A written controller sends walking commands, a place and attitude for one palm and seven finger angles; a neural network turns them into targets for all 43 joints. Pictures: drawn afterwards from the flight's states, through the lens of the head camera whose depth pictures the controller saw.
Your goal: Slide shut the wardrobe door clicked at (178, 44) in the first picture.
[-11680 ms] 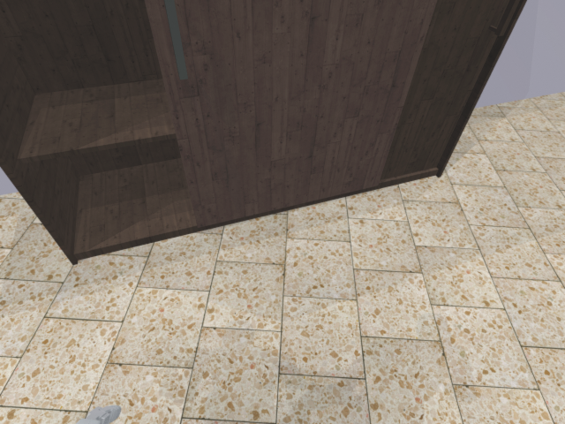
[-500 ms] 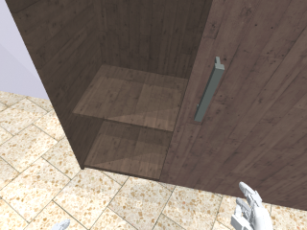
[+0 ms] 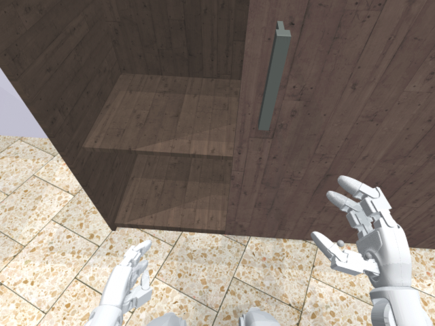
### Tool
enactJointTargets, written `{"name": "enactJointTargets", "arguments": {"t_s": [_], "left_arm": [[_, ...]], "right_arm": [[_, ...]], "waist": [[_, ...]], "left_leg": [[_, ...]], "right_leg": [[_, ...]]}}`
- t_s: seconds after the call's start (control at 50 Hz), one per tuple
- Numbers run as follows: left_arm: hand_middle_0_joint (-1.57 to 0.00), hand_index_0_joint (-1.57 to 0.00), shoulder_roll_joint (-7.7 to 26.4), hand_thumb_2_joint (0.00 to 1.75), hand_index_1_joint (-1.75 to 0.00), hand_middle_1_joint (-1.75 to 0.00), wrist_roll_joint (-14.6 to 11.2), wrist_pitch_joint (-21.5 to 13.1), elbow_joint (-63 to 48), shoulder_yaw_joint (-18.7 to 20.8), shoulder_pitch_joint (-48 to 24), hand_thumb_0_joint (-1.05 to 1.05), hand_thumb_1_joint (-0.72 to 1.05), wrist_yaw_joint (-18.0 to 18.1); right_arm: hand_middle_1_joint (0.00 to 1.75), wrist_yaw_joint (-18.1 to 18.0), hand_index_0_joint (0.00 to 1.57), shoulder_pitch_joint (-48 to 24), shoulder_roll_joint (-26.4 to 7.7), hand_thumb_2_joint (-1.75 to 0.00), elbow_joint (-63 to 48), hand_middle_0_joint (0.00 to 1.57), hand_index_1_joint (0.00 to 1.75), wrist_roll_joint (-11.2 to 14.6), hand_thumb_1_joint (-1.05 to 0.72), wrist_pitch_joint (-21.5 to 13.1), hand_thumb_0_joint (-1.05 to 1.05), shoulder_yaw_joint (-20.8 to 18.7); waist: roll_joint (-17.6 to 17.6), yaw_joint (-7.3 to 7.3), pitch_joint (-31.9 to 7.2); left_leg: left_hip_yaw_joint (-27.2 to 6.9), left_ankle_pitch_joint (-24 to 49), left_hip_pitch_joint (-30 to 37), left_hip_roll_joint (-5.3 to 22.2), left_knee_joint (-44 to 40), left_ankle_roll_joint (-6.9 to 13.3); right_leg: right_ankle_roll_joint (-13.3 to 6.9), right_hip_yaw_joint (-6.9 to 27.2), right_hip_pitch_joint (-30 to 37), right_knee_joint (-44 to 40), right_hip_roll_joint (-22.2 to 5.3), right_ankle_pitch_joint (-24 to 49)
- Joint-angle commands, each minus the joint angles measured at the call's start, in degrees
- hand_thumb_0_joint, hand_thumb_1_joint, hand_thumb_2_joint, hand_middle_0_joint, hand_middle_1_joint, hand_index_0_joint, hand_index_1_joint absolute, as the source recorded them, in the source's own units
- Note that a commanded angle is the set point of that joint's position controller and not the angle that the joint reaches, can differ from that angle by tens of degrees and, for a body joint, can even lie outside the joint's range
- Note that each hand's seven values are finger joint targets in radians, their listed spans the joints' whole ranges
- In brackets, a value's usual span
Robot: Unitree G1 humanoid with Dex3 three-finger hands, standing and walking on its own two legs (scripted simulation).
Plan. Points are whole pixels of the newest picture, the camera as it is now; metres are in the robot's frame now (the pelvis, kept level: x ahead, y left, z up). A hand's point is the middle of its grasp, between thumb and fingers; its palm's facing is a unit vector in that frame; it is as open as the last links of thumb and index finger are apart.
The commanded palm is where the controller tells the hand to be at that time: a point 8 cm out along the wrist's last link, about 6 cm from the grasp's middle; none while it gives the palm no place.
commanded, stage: raise the hand with hooked fingers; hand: right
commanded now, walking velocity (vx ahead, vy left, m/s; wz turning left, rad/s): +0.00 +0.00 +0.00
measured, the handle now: (271, 80) +0.54 -0.10 +0.17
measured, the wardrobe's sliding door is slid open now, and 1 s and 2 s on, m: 0.51 0.51 0.51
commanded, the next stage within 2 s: move the hooked fingers beside the handle in 1.40 s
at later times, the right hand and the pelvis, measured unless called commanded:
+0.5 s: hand (382, 203) +0.28 -0.24 +0.13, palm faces +0.09 +0.99 -0.06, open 13.2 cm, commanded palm +0.25 -0.29 +0.15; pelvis +0.03 -0.01 +0.04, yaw +2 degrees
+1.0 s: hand (433, 153) +0.32 -0.29 +0.21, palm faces +0.15 +0.99 -0.04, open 14.0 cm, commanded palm +0.28 -0.32 +0.20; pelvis +0.03 -0.01 +0.06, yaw +1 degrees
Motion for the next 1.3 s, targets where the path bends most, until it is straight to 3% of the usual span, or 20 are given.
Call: {"name": "enactJointTargets", "arguments": {"t_s": [0.0,0.04,0.1,0.16,0.24,0.32,0.4,0.46,0.56,0.66,0.7,0.74,0.8,0.82,0.88,0.96,1.06,1.1,1.18,1.28], "left_arm": [[-0.2,-0.2,10.3,0.9,-0.3,-0.3,-1.8,-2.4,-9.7,4.9,-3.3,0.0,0.9,2.9],[-0.2,-0.2,9.1,0.9,-0.3,-0.3,-1.5,-2.3,-10.4,4.8,-4.5,0.0,0.9,2.5],[-0.2,-0.2,8.4,0.9,-0.3,-0.3,-0.6,-2.8,-9.6,4.8,-3.8,0.0,0.9,1.7],[-0.2,-0.2,8.8,0.9,-0.3,-0.3,0.1,-4.2,-7.8,5.4,-1.1,0.0,0.9,0.3],[-0.2,-0.2,11.1,0.9,-0.3,-0.3,-0.3,-5.6,-6.1,5.7,0.3,0.0,0.9,0.2],[-0.2,-0.2,12.5,0.9,-0.3,-0.3,-1.6,-6.3,-5.8,6.1,0.0,0.0,0.9,1.8],[-0.2,-0.2,12.5,0.9,-0.3,-0.3,-1.4,-6.6,-5.5,6.0,-0.4,0.0,0.9,2.5],[-0.2,-0.2,11.7,0.9,-0.3,-0.3,-1.0,-7.0,-5.1,5.4,-1.1,0.0,0.9,2.0],[-0.2,-0.2,12.0,0.9,-0.3,-0.3,-1.4,-6.4,-3.9,4.8,-1.9,0.0,0.9,2.0],[-0.2,-0.2,12.2,0.9,-0.3,-0.3,-2.1,-5.7,-4.4,4.2,-2.8,0.0,0.9,3.3],[-0.2,-0.2,12.2,0.9,-0.3,-0.3,-1.9,-5.4,-4.4,3.8,-3.2,0.0,0.9,3.6],[-0.2,-0.2,11.8,0.9,-0.3,-0.3,-1.9,-5.3,-4.4,3.6,-4.0,0.0,0.9,3.8],[-0.2,-0.2,11.6,0.9,-0.3,-0.3,-1.9,-5.2,-3.9,3.1,-4.5,0.0,0.9,4.0],[-0.2,-0.2,11.5,0.9,-0.3,-0.3,-1.9,-5.3,-3.7,3.2,-4.8,0.0,0.9,4.1],[-0.2,-0.2,11.7,0.9,-0.3,-0.3,-2.2,-5.3,-3.3,3.1,-4.6,0.0,0.9,4.3],[-0.2,-0.2,12.1,0.9,-0.3,-0.3,-2.6,-4.9,-3.5,3.4,-4.0,0.0,0.9,4.1],[-0.2,-0.2,12.3,0.9,-0.3,-0.3,-2.2,-5.0,-4.6,4.0,-4.3,0.0,0.9,3.4],[-0.2,-0.2,12.0,0.9,-0.3,-0.3,-1.8,-5.1,-4.3,4.0,-4.3,0.0,0.9,3.2],[-0.2,-0.2,11.7,0.9,-0.3,-0.3,-1.8,-5.3,-3.2,4.1,-4.0,0.0,0.9,3.3],[-0.2,-0.2,12.1,0.9,-0.3,-0.3,-2.3,-5.5,-2.8,4.2,-4.2,0.0,0.9,4.1]], "right_arm": [[0.84,3.6,0.26,-0.3,-9.4,-0.54,0.7,0.26,0.84,2.5,-0.06,10.9,0.0,-9.2],[0.87,1.4,0.26,-1.5,-10.0,-0.52,-5.5,0.26,0.87,4.7,-0.01,13.2,0.0,-12.8],[0.92,-3.9,0.27,-4.1,-11.7,-0.49,-12.4,0.27,0.92,5.2,0.06,10.9,0.0,-16.2],[0.96,-6.6,0.27,-3.7,-10.2,-0.46,-14.1,0.27,0.96,2.6,0.13,5.4,0.0,-13.7],[1.02,-2.6,0.28,-8.8,-9.4,-0.42,-9.9,0.28,1.02,1.7,0.22,2.9,0.0,-9.7],[1.08,2.7,0.29,-10.8,-12.4,-0.38,-6.0,0.29,1.08,4.2,0.31,6.4,0.0,-12.9],[1.14,3.2,0.29,-13.1,-17.6,-0.34,-6.8,0.29,1.14,5.6,0.41,9.0,0.0,-19.1],[1.18,2.0,0.3,-16.0,-17.5,-0.31,-8.6,0.3,1.18,5.8,0.48,8.5,0.0,-20.0],[1.2,4.2,0.3,-21.5,-16.2,-0.3,-1.7,0.3,1.2,5.4,0.5,11.3,0.0,-18.1],[1.2,8.0,0.3,-26.5,-19.0,-0.3,1.5,0.3,1.2,5.5,0.5,16.6,0.0,-19.3],[1.2,8.4,0.3,-28.5,-21.9,-0.3,1.8,0.3,1.2,5.9,0.5,17.6,0.0,-22.3],[1.2,8.5,0.3,-31.8,-23.3,-0.3,0.4,0.3,1.2,6.2,0.5,17.6,0.0,-23.7],[1.2,8.1,0.3,-35.1,-24.7,-0.3,1.6,0.3,1.2,6.3,0.5,17.1,0.0,-25.1],[1.2,8.2,0.3,-36.5,-24.7,-0.3,1.7,0.3,1.2,6.1,0.5,16.9,0.0,-24.9],[1.2,8.8,0.3,-38.4,-25.6,-0.3,4.7,0.3,1.2,5.6,0.5,17.8,0.0,-24.7],[1.2,11.0,0.3,-33.2,-21.7,-0.3,10.4,0.3,1.2,5.7,0.5,20.4,0.0,-21.3],[1.2,10.0,0.3,-32.8,-25.6,-0.3,4.2,0.3,1.2,6.2,0.5,19.6,0.0,-25.8],[1.2,8.2,0.3,-33.0,-27.4,-0.3,1.5,0.3,1.2,6.1,0.5,18.2,0.0,-27.9],[1.2,6.2,0.3,-34.8,-24.8,-0.3,2.6,0.3,1.2,5.1,0.5,16.1,0.0,-26.0],[1.2,8.2,0.3,-35.3,-23.0,-0.3,6.2,0.3,1.2,4.8,0.5,17.5,0.0,-23.2]], "waist": [[5.4,0.46,-10.1],[3.3,-1.22,-13.0],[1.9,-1.66,-11.9],[-1.5,0.48,-9.0],[-0.5,3.72,-5.4],[1.4,2.91,-7.0],[-0.2,0.84,-10.0],[-3.3,0.35,-9.5],[-2.1,1.5,-3.5],[-0.6,0.82,-5.1],[0.8,0.43,-6.2],[-1.0,0.34,-7.9],[-0.7,0.53,-6.3],[-2.9,0.7,-6.2],[-3.7,0.8,-5.2],[0.5,0.91,-2.9],[-0.9,-0.44,-8.9],[-1.7,-0.69,-9.3],[-2.8,0.56,-5.0],[-3.4,1.1,-3.4]], "left_leg": [[-12.7,-4.8,12.2,-0.4,-18.1,-2.2],[-12.2,0.0,16.0,0.1,-18.2,-2.3],[-10.6,6.4,17.4,-0.8,-17.2,-1.8],[-8.7,11.9,14.6,-1.4,-16.4,-1.7],[-8.8,9.7,12.2,-1.5,-18.1,-2.0],[-9.7,7.8,15.7,-1.2,-21.3,-2.2],[-8.9,14.2,20.3,-1.4,-21.5,-2.0],[-7.8,19.1,21.4,-1.6,-21.5,-1.6],[-7.5,18.9,20.2,-2.0,-23.8,-1.7],[-7.8,18.4,22.9,-1.9,-25.8,-1.7],[-8.1,18.9,24.0,-2.0,-26.5,-1.7],[-8.3,19.0,25.0,-1.8,-27.2,-1.7],[-8.5,17.1,24.9,-2.0,-28.6,-1.7],[-8.6,17.2,25.0,-1.8,-29.0,-1.6],[-8.6,16.9,25.3,-1.7,-29.9,-1.6],[-8.7,16.2,24.7,-1.4,-30.4,-1.8],[-8.7,21.1,28.1,-1.3,-29.3,-1.8],[-9.0,21.8,28.4,-1.5,-29.5,-1.8],[-8.7,19.9,26.2,-1.5,-30.2,-1.9],[-9.5,18.1,25.8,-1.1,-31.2,-2.0]], "right_leg": [[-0.6,2.8,4.3,-14.9,2.5,1.1],[-0.3,2.4,7.0,-16.2,2.6,5.3],[0.0,2.8,9.5,-18.0,1.6,10.3],[-0.1,2.3,12.8,-19.2,1.1,13.9],[-0.5,2.3,13.8,-19.7,1.2,10.7],[-0.8,2.2,15.4,-21.2,1.6,8.8],[-0.6,2.6,19.5,-23.2,1.7,14.2],[0.0,2.8,22.9,-25.0,1.6,19.1],[0.1,2.7,23.9,-27.0,1.3,18.1],[-0.3,2.6,25.6,-28.9,1.5,16.8],[-0.5,2.7,26.6,-29.1,1.5,17.3],[-0.4,2.7,28.3,-29.8,1.6,17.7],[-0.5,2.9,28.8,-30.8,1.5,16.3],[-0.5,2.7,29.5,-31.2,1.5,16.3],[-0.6,2.8,29.9,-32.3,1.4,15.8],[-0.8,2.6,27.8,-32.6,1.4,14.3],[-0.8,2.2,30.3,-31.9,1.5,19.5],[-0.8,1.7,30.9,-31.6,1.4,20.7],[-0.7,1.7,30.8,-32.9,1.2,18.9],[-1.0,1.2,30.1,-33.2,1.4,16.1]]}}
